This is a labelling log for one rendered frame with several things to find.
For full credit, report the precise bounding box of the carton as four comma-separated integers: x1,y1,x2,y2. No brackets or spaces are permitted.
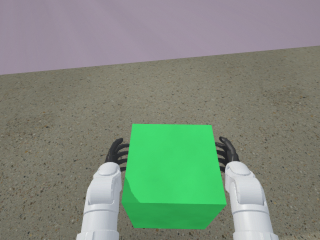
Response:
121,124,227,230

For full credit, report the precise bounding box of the robot left hand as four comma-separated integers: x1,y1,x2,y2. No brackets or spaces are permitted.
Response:
104,138,130,172

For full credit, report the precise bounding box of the robot left forearm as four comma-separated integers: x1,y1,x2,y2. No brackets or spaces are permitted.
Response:
76,162,122,240

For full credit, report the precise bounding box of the robot right hand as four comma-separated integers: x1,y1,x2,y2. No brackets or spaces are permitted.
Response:
215,136,240,173

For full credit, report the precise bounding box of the robot right forearm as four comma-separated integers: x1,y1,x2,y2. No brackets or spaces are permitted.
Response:
224,161,279,240

